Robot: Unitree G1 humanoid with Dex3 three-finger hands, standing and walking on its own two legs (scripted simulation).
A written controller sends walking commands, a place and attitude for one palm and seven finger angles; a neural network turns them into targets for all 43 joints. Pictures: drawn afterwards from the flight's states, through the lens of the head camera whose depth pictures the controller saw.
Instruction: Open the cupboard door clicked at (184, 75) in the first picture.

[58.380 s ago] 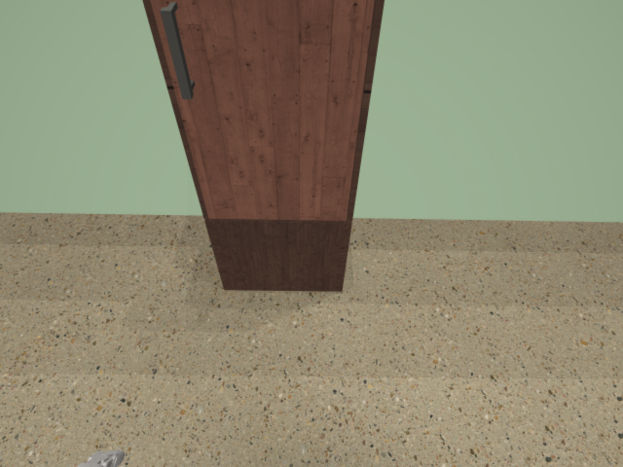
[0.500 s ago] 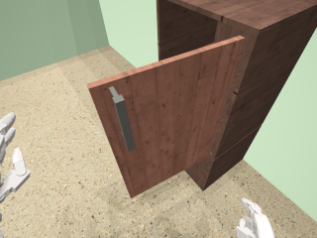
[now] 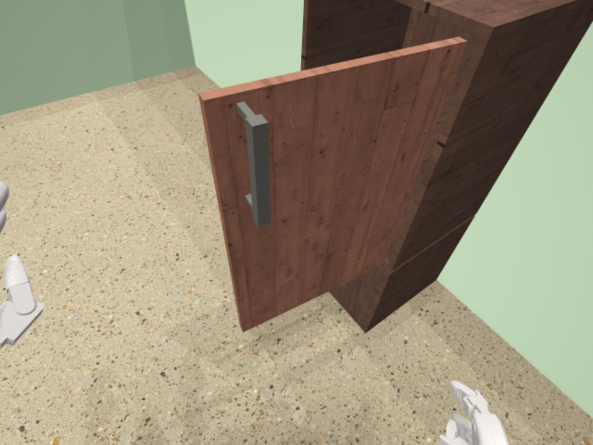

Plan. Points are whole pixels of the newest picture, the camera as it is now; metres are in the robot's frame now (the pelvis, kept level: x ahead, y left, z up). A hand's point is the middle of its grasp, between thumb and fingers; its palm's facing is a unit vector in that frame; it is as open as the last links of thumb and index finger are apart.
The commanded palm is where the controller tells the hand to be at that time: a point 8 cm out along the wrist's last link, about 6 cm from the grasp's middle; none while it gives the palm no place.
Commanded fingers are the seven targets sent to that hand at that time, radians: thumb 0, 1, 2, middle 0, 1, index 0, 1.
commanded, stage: step back with the hand held close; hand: left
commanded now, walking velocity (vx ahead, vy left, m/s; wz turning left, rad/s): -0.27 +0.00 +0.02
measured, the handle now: (253, 168) +0.41 +0.09 +0.17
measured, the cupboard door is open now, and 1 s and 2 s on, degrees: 83 83 83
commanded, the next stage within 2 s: stop stepping back and stand still in 0.42 s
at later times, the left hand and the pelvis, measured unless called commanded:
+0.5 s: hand (27, 385) +0.13 +0.23 +0.18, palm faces +0.28 -0.82 -0.49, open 7.4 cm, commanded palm +0.06 +0.28 +0.20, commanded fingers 0.00 0.90 0.90 -0.20 -0.30 -0.20 -0.30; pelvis -0.10 -0.01 +0.01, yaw -4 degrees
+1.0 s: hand out of the picture +0.01 +0.24 +0.18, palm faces +0.35 -0.79 -0.50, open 7.4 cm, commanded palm -0.04 +0.29 +0.20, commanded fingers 0.00 0.90 0.90 -0.20 -0.30 -0.20 -0.30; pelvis -0.19 -0.01 +0.02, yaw -2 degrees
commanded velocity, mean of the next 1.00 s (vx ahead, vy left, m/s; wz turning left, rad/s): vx -0.08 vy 0.02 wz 0.01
